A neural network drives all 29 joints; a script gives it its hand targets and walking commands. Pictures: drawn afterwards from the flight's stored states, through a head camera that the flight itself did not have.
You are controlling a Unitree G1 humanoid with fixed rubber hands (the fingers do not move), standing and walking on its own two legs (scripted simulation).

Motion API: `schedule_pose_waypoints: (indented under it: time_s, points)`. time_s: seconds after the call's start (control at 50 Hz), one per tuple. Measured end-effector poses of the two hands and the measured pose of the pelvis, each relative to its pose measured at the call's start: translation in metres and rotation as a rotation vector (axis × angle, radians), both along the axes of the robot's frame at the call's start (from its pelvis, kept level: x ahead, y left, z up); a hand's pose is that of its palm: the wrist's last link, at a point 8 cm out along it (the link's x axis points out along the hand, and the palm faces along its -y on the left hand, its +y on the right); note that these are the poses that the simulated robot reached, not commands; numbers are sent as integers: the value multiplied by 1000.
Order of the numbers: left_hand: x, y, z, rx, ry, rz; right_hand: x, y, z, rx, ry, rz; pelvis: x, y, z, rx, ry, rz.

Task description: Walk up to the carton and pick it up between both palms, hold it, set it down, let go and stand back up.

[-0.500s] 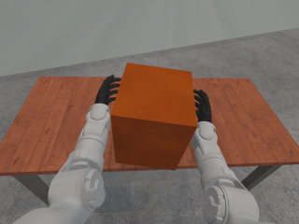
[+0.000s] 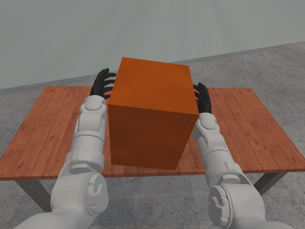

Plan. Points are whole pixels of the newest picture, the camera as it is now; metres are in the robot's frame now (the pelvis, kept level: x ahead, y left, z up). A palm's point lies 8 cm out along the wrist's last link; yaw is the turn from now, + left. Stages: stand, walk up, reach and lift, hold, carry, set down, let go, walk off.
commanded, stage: reach and lift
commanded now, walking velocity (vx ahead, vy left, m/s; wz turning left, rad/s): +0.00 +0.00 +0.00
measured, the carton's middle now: (149, 115) +0.41 -0.01 +0.09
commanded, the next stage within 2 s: hold in 1.60 s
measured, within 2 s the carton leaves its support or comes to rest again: neither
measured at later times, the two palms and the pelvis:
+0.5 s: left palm (87, 86) +0.39 +0.14 +0.21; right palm (201, 98) +0.37 -0.14 +0.18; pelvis +0.00 +0.00 +0.00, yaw +0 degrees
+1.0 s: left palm (83, 83) +0.38 +0.15 +0.23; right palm (201, 91) +0.38 -0.14 +0.20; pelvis +0.00 +0.00 +0.00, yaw +0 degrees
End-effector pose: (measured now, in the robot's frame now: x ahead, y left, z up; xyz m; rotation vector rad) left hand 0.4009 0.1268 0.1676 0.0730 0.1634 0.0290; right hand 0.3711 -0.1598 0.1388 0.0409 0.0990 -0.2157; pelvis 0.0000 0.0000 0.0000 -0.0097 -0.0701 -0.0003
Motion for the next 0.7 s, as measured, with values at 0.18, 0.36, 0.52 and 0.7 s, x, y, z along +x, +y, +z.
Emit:
schedule_pose_waypoints:
  time_s: [0.18,0.36,0.52,0.7]
  points:
    - [-2,7,15,-6,-16,24,6,6,18,4,-21,24,0,0,0,0,-3,0]
    - [-8,12,22,3,3,38,4,11,24,-3,-1,39,-2,0,0,0,-24,0]
    - [-16,17,44,-16,-52,59,3,16,48,-8,-60,56,-2,0,0,0,-32,0]
    - [-23,21,48,-12,-27,76,0,19,54,-1,-36,73,-5,-1,-1,1,-45,0]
